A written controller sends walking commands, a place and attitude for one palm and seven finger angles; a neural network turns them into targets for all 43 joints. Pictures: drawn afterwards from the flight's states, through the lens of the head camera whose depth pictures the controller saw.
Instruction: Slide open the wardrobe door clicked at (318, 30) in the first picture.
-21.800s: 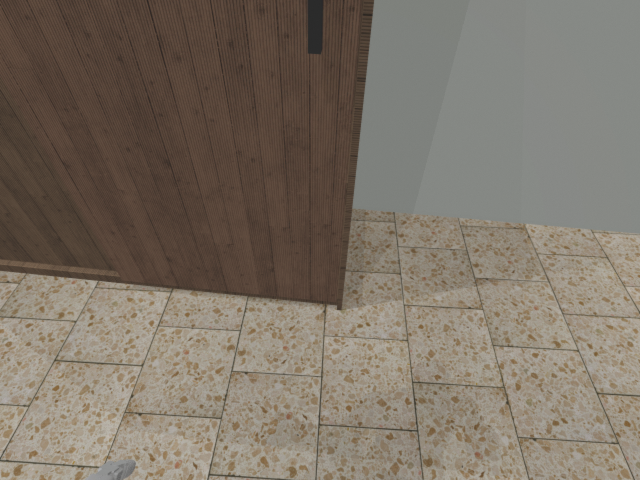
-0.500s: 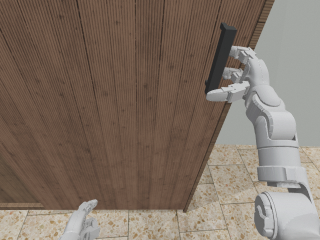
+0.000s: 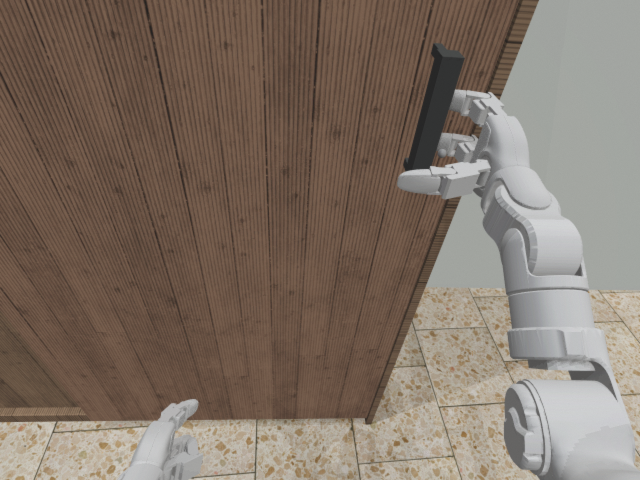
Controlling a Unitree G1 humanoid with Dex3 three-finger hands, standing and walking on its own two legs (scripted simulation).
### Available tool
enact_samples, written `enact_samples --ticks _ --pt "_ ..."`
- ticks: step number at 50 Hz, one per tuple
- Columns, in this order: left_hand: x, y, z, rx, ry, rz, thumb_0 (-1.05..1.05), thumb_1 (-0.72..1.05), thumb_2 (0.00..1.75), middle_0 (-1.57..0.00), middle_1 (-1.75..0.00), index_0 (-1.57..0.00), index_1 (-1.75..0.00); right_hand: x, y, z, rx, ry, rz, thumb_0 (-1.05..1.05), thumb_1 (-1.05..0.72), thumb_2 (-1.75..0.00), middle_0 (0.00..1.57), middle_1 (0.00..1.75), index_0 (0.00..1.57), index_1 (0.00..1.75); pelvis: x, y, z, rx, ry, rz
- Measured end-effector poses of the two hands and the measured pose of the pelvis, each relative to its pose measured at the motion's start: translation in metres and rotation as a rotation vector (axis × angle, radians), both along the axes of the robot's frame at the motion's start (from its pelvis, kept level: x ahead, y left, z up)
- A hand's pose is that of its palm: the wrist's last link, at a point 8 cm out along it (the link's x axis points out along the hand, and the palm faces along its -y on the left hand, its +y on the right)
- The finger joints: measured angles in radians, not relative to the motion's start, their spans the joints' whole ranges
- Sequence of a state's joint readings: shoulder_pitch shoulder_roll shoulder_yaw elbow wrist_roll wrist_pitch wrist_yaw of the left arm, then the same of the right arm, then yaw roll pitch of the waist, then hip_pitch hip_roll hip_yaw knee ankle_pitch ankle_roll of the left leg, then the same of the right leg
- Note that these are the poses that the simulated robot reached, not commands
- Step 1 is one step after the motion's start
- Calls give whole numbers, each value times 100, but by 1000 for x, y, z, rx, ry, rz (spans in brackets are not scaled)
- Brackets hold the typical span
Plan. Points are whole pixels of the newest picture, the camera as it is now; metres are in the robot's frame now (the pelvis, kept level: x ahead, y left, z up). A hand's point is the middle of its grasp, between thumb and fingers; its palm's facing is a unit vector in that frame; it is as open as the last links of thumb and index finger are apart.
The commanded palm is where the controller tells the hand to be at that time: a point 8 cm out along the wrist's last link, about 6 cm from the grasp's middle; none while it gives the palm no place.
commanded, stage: grip the handle and tug to test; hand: right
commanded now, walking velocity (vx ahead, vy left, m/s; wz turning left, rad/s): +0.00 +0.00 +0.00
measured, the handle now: (425, 120) +0.48 -0.11 +0.26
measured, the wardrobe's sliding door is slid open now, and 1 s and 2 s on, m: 0.00 0.00 0.00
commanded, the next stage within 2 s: tug the door sideways, standing still in 1.22 s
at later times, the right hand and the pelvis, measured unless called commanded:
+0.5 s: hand (442, 149) +0.41 -0.11 +0.26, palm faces +0.01 +1.00 -0.04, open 7.6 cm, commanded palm +0.38 -0.14 +0.26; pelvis +0.00 +0.00 +0.00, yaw +0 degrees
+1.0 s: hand (442, 151) +0.41 -0.11 +0.26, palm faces +0.00 +1.00 -0.02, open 7.4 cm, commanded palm +0.37 -0.15 +0.26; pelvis +0.01 +0.00 +0.00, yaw +1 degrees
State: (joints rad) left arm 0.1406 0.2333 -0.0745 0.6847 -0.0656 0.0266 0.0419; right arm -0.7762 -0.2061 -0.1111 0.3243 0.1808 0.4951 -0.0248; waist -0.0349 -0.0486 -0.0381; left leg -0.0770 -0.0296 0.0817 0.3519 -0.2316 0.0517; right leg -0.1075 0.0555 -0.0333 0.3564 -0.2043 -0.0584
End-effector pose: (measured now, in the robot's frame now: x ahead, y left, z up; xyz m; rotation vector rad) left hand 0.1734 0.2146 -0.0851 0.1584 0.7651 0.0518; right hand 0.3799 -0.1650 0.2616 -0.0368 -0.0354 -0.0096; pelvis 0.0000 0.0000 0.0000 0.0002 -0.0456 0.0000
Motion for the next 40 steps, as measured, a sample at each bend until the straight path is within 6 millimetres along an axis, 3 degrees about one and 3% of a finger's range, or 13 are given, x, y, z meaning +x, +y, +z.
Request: enact_samples --ticks 21,40 --pt "-13 13 -6 15 36 35 1 91 89 -20 -30 -20 -30 10 -3 0 1 -2 -14 1 -52 -74 27 126 23 127 3 2 0 0 14 4" --pt "9 6 3 1 -9 11 1 91 89 -20 -30 -20 -30 7 -2 0 13 0 6 1 -58 -76 21 127 18 125 7 4 0 -1 13 6"
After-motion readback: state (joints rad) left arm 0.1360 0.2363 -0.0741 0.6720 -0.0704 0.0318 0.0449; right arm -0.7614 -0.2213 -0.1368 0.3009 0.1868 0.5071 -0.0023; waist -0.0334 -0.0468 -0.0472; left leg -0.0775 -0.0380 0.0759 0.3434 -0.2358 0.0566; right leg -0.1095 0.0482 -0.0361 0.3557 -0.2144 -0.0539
